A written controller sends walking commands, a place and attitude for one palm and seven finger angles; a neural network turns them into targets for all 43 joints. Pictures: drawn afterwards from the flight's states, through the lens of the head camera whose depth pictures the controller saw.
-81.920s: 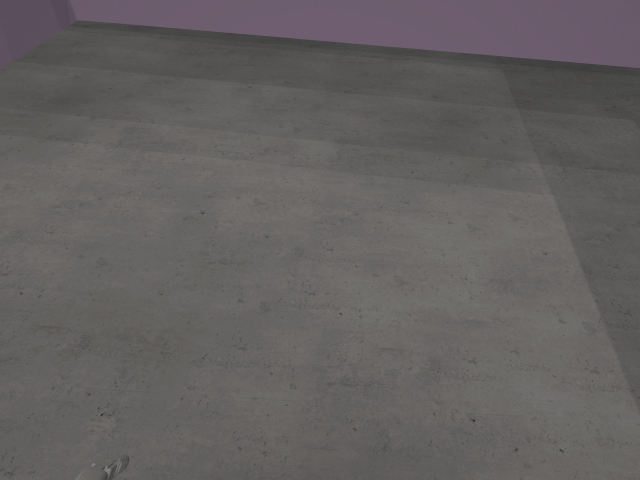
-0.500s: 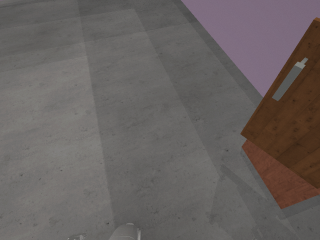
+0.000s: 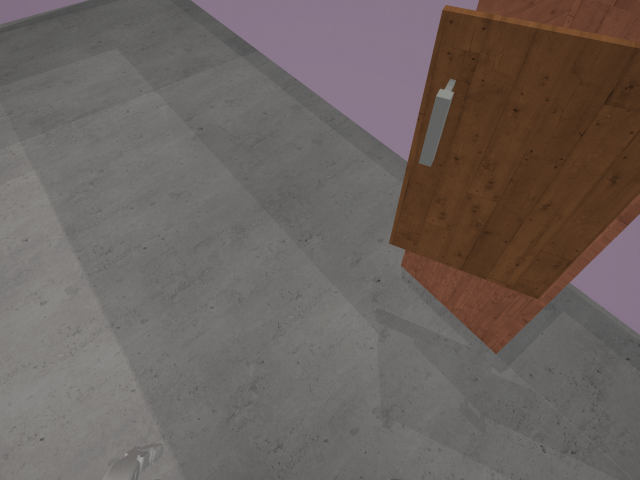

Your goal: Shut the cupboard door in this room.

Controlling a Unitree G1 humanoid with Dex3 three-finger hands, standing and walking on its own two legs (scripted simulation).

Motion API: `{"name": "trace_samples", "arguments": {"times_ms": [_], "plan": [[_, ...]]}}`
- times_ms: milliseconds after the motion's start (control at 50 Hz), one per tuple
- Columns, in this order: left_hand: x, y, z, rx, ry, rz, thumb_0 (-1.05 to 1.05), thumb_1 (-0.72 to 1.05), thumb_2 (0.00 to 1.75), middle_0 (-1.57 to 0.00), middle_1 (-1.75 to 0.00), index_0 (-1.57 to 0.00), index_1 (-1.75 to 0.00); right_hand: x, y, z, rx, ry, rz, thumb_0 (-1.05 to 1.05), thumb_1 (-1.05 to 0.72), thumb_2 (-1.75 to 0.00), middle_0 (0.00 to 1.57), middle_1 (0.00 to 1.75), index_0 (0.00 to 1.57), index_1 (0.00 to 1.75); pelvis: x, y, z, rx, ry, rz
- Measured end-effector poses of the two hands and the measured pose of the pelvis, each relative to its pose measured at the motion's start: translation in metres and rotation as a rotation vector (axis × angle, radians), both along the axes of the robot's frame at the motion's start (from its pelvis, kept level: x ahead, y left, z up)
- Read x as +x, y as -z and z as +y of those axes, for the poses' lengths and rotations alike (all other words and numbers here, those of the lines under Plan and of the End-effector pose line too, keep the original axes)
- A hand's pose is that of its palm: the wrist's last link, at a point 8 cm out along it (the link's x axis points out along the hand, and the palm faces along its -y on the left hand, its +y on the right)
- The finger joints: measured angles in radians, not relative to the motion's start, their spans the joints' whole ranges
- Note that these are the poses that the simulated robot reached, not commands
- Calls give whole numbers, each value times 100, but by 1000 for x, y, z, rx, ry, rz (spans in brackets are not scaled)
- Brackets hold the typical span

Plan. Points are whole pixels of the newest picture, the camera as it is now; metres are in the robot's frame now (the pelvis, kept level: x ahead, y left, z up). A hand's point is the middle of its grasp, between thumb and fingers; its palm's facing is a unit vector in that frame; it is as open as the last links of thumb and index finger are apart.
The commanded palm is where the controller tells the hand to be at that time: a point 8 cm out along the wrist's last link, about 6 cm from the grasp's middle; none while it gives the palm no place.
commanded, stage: turn to face it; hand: left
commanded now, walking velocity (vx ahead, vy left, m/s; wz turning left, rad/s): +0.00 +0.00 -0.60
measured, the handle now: (438, 123) +0.67 -0.17 +0.04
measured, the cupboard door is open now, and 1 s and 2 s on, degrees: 26 26 26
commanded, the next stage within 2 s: take the last steps up to it in 0.68 s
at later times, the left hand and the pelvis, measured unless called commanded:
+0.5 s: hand (190, 477) +0.14 +0.20 -0.17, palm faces -0.17 -0.96 -0.20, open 7.4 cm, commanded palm none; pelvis +0.03 +0.02 +0.00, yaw -14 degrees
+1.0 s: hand (244, 437) +0.19 +0.13 -0.14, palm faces -0.37 -0.90 -0.24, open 7.4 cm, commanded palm none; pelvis +0.05 -0.02 +0.01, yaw -23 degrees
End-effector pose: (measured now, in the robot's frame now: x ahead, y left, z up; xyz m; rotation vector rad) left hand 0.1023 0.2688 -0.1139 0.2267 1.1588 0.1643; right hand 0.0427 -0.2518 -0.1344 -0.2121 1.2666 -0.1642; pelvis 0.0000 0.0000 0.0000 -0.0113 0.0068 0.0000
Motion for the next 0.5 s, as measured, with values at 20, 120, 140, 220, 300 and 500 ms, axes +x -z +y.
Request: {"name": "trace_samples", "arguments": {"times_ms": [20, 120, 140, 220, 300, 500], "plan": [[8, 1, -5, 14, 21, -20, 1, 91, 90, -20, -30, -20, -29, -5, 8, -8, 6, 20, 9, 0, -90, -90, 20, 30, 20, 30, 2, 5, -5, 7, 10, 0], [20, -12, -30, 38, 70, -29, 0, 91, 90, -20, -30, -20, -29, -12, 11, -30, 4, 90, 42, 0, -91, -90, 20, 30, 20, 30, 3, -1, -13, 16, 57, -2], [20, -13, -34, 38, 77, -19, 0, 91, 90, -20, -30, -21, -29, -10, 8, -32, 5, 97, 33, 0, -91, -90, 20, 30, 20, 30, 3, -4, -15, 22, 68, 1], [21, -14, -45, 21, 109, 18, 0, 90, 90, -21, -30, -21, -30, 0, -6, -36, 5, 119, -19, 0, -91, -90, 20, 30, 20, 30, 7, -12, -18, 36, 106, 14], [23, -7, -48, -6, 129, 37, 0, 90, 90, -21, -30, -21, -30, 11, -14, -34, -8, 137, -54, 0, -91, -90, 20, 30, 20, 30, 13, -13, -16, 32, 142, 21], [41, 26, -20, -53, 164, 106, 1, 90, 90, -21, -30, -21, -30, 28, -27, 0, -69, 180, -134, 0, -91, -90, 20, 30, 20, 30, 32, -3, 15, 2, 242, 26]]}}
